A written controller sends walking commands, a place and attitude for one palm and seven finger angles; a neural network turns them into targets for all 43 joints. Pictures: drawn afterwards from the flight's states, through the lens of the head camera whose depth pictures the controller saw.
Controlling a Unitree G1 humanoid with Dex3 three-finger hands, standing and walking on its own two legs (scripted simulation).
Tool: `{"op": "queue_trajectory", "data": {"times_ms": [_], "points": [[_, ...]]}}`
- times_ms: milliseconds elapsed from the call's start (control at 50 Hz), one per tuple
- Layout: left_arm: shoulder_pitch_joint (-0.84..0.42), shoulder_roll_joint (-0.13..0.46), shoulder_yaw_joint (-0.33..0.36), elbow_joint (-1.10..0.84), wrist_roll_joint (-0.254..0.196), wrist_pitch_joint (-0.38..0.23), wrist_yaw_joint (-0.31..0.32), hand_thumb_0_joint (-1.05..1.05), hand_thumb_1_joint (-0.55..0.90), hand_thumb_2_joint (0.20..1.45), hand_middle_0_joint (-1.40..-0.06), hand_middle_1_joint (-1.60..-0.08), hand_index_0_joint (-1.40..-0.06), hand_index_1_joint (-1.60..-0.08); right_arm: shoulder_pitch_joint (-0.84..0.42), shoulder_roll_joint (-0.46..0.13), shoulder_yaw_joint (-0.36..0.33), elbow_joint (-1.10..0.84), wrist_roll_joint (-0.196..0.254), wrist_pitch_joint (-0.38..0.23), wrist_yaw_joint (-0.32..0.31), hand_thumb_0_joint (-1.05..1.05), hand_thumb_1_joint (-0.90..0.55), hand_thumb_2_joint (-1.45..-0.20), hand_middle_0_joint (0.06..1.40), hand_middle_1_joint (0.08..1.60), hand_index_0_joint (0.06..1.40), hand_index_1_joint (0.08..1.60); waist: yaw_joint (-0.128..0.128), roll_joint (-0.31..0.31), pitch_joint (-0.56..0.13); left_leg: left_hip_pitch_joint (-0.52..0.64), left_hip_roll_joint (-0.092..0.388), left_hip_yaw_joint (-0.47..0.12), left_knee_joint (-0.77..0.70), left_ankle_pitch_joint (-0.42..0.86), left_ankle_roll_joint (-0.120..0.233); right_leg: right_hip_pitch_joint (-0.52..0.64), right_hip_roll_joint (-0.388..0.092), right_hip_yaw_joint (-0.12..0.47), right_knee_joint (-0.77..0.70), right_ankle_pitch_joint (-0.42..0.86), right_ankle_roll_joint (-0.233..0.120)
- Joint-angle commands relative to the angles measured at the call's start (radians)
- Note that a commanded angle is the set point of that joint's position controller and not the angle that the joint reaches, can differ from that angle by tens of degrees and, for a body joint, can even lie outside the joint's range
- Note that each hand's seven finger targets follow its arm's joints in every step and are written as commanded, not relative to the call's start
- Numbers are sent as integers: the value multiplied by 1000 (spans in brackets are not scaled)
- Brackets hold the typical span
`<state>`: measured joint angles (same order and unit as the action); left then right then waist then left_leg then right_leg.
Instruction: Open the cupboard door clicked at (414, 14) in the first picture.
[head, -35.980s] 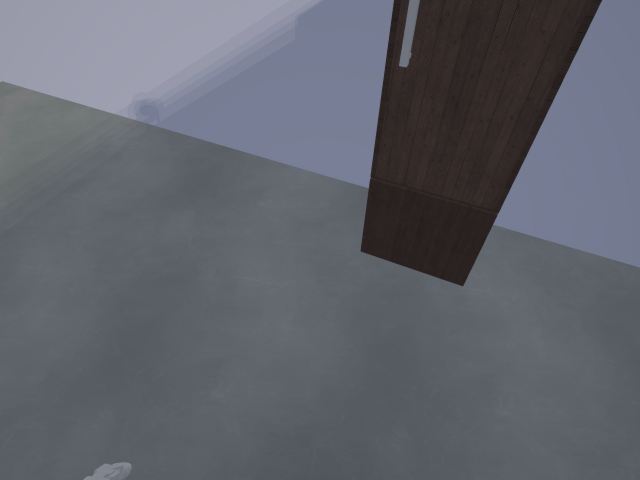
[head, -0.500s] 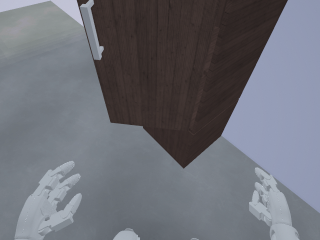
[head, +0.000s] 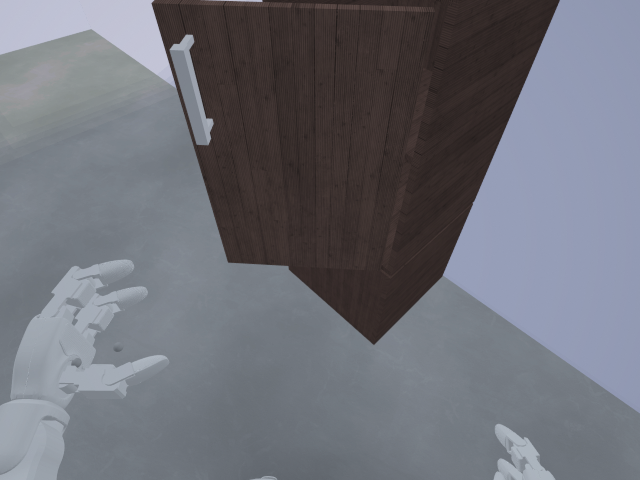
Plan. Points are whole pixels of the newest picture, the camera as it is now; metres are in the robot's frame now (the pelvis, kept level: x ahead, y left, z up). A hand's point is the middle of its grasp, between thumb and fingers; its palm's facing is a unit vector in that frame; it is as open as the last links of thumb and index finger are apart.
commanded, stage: raise the hand with hooked fingers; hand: left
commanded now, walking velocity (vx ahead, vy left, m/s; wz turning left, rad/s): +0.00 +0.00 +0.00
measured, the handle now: (196, 92) +0.62 +0.24 +0.17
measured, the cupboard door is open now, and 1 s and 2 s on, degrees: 42 42 42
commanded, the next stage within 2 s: move the hooked fingers beside the handle in 1.16 s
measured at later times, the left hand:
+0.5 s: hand (79, 269) +0.28 +0.27 +0.15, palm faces +0.07 -1.00 -0.05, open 13.9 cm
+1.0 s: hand (93, 232) +0.31 +0.26 +0.18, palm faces +0.08 -1.00 -0.02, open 14.0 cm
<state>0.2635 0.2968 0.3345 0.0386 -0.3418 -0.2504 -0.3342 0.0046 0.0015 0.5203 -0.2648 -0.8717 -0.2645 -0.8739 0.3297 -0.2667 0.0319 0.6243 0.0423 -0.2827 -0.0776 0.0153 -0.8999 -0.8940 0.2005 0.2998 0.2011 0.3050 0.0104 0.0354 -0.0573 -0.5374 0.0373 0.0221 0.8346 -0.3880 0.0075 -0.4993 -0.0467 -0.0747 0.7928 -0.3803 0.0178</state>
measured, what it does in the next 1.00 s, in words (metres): stands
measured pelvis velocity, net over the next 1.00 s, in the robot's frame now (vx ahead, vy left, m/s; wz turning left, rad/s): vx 0.02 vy -0.02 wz -0.01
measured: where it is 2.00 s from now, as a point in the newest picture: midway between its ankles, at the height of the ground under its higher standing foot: outside the picture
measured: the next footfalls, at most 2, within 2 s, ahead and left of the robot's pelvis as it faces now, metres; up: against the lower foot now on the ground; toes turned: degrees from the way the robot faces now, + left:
none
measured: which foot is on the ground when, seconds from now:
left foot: down 0.00-1.00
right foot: down 0.00-1.00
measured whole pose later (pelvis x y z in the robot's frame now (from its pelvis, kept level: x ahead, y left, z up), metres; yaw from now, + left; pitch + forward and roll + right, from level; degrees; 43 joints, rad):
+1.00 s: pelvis +0.02 -0.02 +0.03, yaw -1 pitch +0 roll +0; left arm -0.15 0.43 0.48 0.30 -0.33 0.03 -0.46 -0.01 -0.50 0.30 -0.30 -1.20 -0.30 -1.20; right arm 0.26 -0.29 0.06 0.61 0.07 -0.22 -0.11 0.01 -0.90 -0.89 0.20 0.30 0.20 0.30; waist 0.04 0.04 -0.02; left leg -0.25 0.05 0.04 0.55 -0.29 -0.02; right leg -0.24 -0.02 -0.07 0.54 -0.29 0.00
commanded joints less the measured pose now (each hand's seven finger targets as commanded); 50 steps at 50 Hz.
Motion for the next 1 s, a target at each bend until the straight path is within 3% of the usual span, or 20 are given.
{"op": "queue_trajectory", "data": {"times_ms": [0,100,180,220,320,440,500,540,580,640,680,720,760,780,800,880,900,980], "points": [[-252,223,52,-182,2,-32,-39,0,-220,420,-280,-1020,-280,-1020,-126,-138,-53,-167,11,-85,-27,0,-900,-900,200,300,200,300,-14,24,-132,138,-24,-59,-200,60,12,46,60,6,-156,17,-29],[-340,306,146,-211,-15,6,-33,0,-337,370,-288,-1095,-288,-1095,-147,-130,-38,-169,9,-83,-41,0,-900,-900,200,300,200,300,24,80,-163,212,-23,-72,-248,137,5,129,64,-9,-173,94,-40],[-355,275,142,-143,-25,59,-35,0,-430,330,-295,-1155,-295,-1155,-159,-122,-30,-167,14,-73,-39,0,-900,-900,200,300,200,300,27,94,-119,239,-23,-62,-272,193,-3,147,65,-17,-195,167,-40],[-381,261,119,-94,-24,104,-56,0,-477,310,-298,-1185,-298,-1185,-160,-125,-24,-169,18,-64,-38,0,-900,-900,200,300,200,300,22,70,-81,241,-23,-60,-285,212,-3,161,67,-17,-212,199,-41],[-466,295,121,-53,-14,193,-100,0,-500,300,-300,-1200,-300,-1200,-164,-132,-20,-180,23,-38,-41,0,-900,-900,200,300,200,300,18,31,-97,271,-28,-51,-296,244,5,193,67,-9,-245,244,-37],[-638,400,201,-127,-10,165,-92,0,-500,300,-300,-1200,-300,-1200,-176,-121,-9,-177,14,-31,-52,0,-900,-900,200,300,200,300,19,73,-183,369,-29,-56,-314,314,5,250,70,-2,-271,293,-42],[-648,427,228,-51,-15,168,-100,0,-500,300,-300,-1200,-300,-1200,-170,-123,-6,-160,14,-24,-56,0,-900,-900,200,300,200,300,23,47,-168,370,-30,-50,-324,309,7,267,71,0,-294,300,-42],[-677,412,209,16,-14,193,-116,0,-500,300,-300,-1200,-300,-1200,-180,-121,-4,-153,22,-20,-59,0,-900,-900,200,300,200,300,17,76,-120,360,-33,-45,-338,285,8,249,65,4,-309,289,-42],[-704,412,194,50,-10,222,-134,0,-500,300,-300,-1200,-300,-1200,-182,-127,-6,-151,27,-16,-62,0,-900,-900,200,300,200,300,15,76,-122,363,-33,-44,-344,289,9,254,60,4,-317,297,-40],[-737,444,203,84,-9,260,-158,0,-500,300,-300,-1200,-300,-1200,-180,-132,-8,-159,30,-7,-60,0,-900,-900,200,300,200,300,20,49,-149,375,-37,-39,-342,322,17,280,56,12,-325,345,-38],[-680,416,192,129,-14,277,-167,0,-500,300,-300,-1200,-300,-1200,-175,-134,-11,-167,31,-2,-54,0,-900,-900,200,300,200,300,23,-11,-151,359,-37,-36,-339,331,18,281,54,8,-320,360,-34],[-655,421,204,129,-23,273,-175,0,-500,300,-300,-1200,-300,-1200,-180,-134,-12,-175,31,2,-42,0,-900,-900,200,300,200,300,35,-10,-141,351,-40,-29,-339,341,17,292,52,14,-317,382,-35],[-658,435,226,87,-26,256,-166,0,-500,300,-300,-1200,-300,-1200,-182,-135,-18,-183,30,3,-39,0,-900,-900,200,300,200,300,40,-13,-176,366,-39,-25,-336,363,18,302,52,12,-310,400,-33],[-668,449,240,56,-25,245,-158,0,-500,300,-300,-1200,-300,-1200,-185,-133,-19,-187,29,2,-37,0,-900,-900,200,300,200,300,43,16,-193,380,-41,-23,-335,368,18,302,52,15,-309,401,-35],[-678,473,256,42,-29,238,-151,0,-500,300,-300,-1200,-300,-1200,-186,-132,-16,-188,23,4,-34,0,-900,-900,200,300,200,300,50,6,-176,370,-41,-20,-334,370,19,316,52,22,-311,410,-37],[-692,455,263,43,-20,213,-120,0,-500,300,-300,-1200,-300,-1200,-179,-127,-23,-182,26,4,-40,0,-900,-900,200,300,200,300,35,1,-170,371,-40,-8,-340,333,22,294,51,27,-322,375,-28],[-706,460,256,41,-19,214,-120,0,-500,300,-300,-1200,-300,-1200,-180,-127,-20,-180,25,5,-41,0,-900,-900,200,300,200,300,38,10,-144,367,-39,-5,-341,322,22,292,50,34,-327,365,-30],[-740,437,222,27,5,210,-111,0,-500,300,-300,-1200,-300,-1200,-182,-122,-19,-177,27,0,-54,0,-900,-900,200,300,200,300,25,85,-155,391,-41,-7,-352,299,22,281,49,34,-334,328,-32]]}}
